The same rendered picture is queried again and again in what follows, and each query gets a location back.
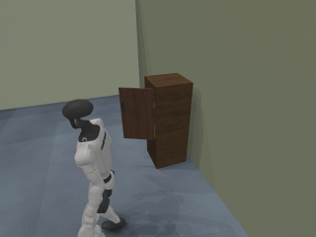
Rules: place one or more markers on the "robot head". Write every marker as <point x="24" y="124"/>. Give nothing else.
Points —
<point x="74" y="111"/>

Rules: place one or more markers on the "right robot shin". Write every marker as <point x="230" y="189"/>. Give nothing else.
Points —
<point x="110" y="215"/>

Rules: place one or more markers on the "robot left forearm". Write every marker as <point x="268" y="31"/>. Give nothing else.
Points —
<point x="95" y="199"/>

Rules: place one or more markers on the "right robot upper arm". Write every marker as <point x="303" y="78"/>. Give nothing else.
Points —
<point x="100" y="122"/>

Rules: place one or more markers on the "robot left hand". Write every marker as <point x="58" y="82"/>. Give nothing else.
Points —
<point x="86" y="232"/>

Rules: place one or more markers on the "cupboard door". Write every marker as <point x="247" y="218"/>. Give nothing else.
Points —
<point x="138" y="116"/>

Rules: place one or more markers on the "left robot upper arm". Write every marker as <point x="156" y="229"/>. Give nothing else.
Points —
<point x="85" y="160"/>

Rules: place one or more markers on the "handle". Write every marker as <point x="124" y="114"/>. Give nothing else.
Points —
<point x="122" y="105"/>

